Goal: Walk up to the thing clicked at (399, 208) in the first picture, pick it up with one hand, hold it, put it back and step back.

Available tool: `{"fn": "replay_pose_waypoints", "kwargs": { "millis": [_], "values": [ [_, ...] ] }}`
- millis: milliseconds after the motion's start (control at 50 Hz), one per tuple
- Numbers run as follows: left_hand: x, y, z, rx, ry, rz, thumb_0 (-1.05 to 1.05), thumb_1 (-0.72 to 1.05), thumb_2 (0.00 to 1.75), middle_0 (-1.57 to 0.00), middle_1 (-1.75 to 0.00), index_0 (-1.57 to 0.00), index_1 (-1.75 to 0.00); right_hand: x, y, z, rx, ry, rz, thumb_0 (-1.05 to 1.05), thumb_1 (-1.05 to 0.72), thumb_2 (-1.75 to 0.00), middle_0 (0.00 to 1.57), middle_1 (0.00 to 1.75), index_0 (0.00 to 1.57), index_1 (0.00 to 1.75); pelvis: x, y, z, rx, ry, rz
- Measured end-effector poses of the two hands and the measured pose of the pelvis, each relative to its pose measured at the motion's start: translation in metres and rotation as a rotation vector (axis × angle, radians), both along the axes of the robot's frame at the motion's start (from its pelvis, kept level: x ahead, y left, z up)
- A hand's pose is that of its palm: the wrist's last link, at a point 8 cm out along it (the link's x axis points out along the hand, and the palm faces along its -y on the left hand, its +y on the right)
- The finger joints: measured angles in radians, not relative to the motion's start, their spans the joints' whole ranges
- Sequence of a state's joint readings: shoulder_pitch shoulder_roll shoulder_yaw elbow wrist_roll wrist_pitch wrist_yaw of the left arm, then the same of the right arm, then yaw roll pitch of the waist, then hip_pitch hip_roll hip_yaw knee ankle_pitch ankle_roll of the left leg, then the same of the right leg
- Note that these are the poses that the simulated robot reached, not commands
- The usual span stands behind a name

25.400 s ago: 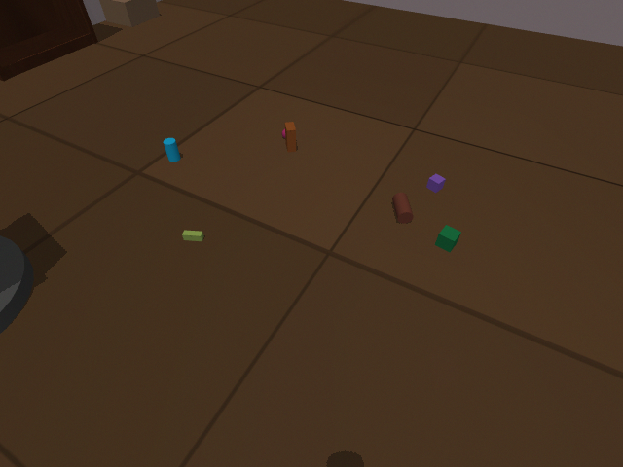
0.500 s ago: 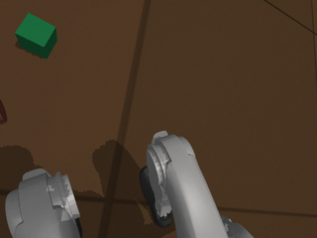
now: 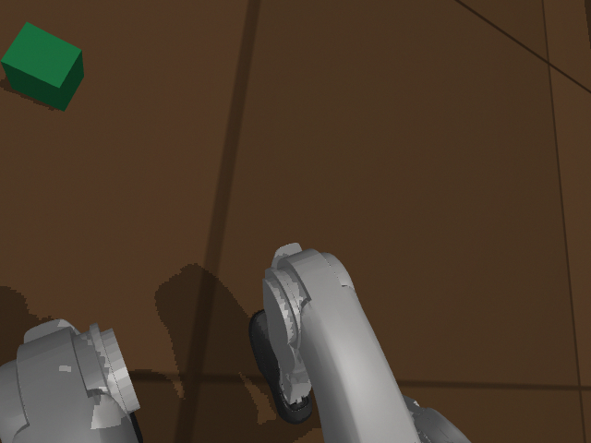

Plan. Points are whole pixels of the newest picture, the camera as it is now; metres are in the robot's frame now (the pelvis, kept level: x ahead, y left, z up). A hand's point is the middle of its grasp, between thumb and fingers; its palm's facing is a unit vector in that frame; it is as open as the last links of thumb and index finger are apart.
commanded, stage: rest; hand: left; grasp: from above
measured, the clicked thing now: out of the picture +0.45 +0.34 -0.27
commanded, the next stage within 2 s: open in 0.02 s
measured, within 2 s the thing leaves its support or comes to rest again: rests again in 0.52 s
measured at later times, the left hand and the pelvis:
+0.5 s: hand out of the picture +0.45 +0.33 -0.23, palm faces -0.42 -0.15 -0.89, open 10.7 cm; pelvis +0.00 +0.00 +0.00, yaw -1 degrees
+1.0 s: hand out of the picture +0.45 +0.34 -0.23, palm faces -0.45 -0.17 -0.88, open 13.5 cm; pelvis -0.01 +0.00 +0.00, yaw -1 degrees
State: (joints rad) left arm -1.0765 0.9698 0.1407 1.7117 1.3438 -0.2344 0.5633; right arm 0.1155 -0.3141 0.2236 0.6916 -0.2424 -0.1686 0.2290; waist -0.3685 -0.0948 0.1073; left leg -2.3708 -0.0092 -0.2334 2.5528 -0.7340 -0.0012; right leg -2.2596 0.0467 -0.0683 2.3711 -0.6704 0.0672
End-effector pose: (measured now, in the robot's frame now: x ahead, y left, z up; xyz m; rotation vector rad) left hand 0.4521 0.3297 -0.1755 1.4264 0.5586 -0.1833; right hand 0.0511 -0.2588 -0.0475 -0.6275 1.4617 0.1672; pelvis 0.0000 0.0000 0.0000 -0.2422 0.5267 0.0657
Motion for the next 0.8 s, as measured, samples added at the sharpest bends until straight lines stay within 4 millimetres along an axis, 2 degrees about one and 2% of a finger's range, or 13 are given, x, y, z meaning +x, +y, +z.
{"fn": "replay_pose_waypoints", "kwargs": {
  "millis": [200, 380, 520, 800],
  "values": [
    [0.001, 0.001, 0.000, -0.006, 0.004, 0.017, 0.00, 0.10, 0.26, -0.82, -0.28, -0.83, -0.28, -0.001, -0.001, 0.002, 0.002, -0.015, 0.025, 0.00, -0.89, -0.89, 0.20, 0.30, 0.21, 0.30, -0.002, -0.001, -0.001, -0.002, -0.021, -0.003],
    [0.000, 0.002, 0.001, 0.002, 0.002, 0.009, -0.01, 0.08, 0.42, -0.70, -0.40, -0.71, -0.40, -0.013, -0.006, 0.004, -0.003, 0.012, 0.026, 0.00, -0.89, -0.89, 0.20, 0.30, 0.21, 0.30, -0.005, -0.003, -0.003, 0.002, -0.034, -0.008],
    [0.006, 0.002, 0.003, 0.004, -0.023, 0.002, -0.01, -0.01, 0.56, -0.56, -0.52, -0.56, -0.52, -0.015, -0.004, 0.007, -0.010, 0.016, 0.024, 0.00, -0.89, -0.89, 0.20, 0.30, 0.21, 0.30, -0.005, -0.002, -0.002, -0.006, -0.029, -0.014],
    [0.003, 0.006, 0.002, 0.002, -0.005, 0.031, 0.00, -0.26, 0.78, -0.32, -0.73, -0.32, -0.74, -0.003, 0.001, 0.009, 0.001, -0.017, 0.044, 0.00, -0.89, -0.89, 0.20, 0.30, 0.21, 0.30, -0.005, -0.001, 0.001, -0.012, -0.027, -0.009]
  ]
}}
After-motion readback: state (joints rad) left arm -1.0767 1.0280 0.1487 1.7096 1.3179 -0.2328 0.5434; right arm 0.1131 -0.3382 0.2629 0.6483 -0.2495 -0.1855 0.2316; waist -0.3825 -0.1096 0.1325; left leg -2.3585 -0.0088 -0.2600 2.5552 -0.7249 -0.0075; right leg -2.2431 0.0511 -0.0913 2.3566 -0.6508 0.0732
